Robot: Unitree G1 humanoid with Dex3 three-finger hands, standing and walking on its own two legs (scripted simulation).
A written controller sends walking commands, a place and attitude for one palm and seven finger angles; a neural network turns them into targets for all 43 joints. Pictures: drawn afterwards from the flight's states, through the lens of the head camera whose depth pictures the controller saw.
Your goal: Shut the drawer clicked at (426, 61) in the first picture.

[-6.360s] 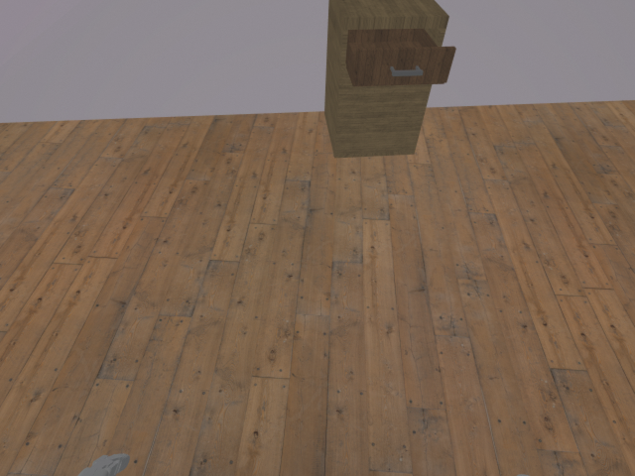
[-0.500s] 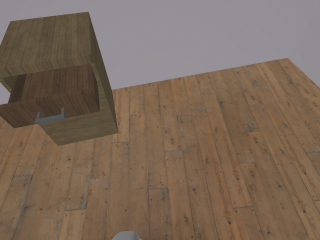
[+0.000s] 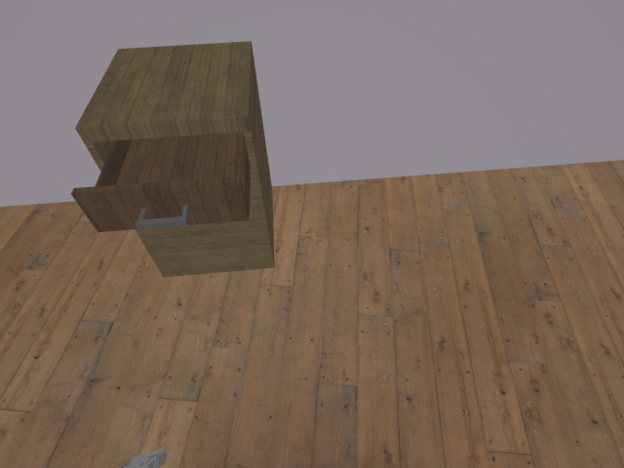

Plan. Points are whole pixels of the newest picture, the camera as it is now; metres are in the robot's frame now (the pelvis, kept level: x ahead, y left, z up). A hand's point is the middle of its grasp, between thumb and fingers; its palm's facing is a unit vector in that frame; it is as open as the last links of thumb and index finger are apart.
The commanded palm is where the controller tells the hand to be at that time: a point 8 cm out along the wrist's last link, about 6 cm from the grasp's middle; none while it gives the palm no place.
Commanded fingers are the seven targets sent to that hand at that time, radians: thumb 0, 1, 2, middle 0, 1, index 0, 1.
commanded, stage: turn to face it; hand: left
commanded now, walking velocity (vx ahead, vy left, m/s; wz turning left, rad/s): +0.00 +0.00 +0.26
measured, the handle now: (163, 217) +0.67 +0.40 -0.20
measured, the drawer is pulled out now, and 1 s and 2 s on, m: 0.19 0.19 0.19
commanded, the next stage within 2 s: take the last steps up to it in 0.02 s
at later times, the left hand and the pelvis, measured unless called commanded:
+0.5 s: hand out of the picture -0.09 +0.22 -0.17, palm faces +0.28 -0.94 -0.22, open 7.4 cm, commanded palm none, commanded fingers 0.00 0.90 0.90 -0.20 -0.30 -0.20 -0.30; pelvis -0.01 +0.04 +0.01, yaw +10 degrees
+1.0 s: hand (146, 434) +0.19 +0.27 -0.16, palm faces +0.12 -0.98 -0.17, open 7.4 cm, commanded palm none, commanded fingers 0.00 0.90 0.90 -0.20 -0.30 -0.20 -0.30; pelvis +0.12 +0.09 +0.00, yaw +8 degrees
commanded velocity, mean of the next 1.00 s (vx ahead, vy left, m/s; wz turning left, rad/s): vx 0.27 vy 0.02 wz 0.04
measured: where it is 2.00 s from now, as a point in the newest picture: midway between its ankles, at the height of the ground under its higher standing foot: (298, 442)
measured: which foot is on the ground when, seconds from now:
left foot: down 0.00-0.02, up 0.04-0.50, down 0.52-1.00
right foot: up 0.00-0.00, down 0.02-0.52, up 0.54-1.00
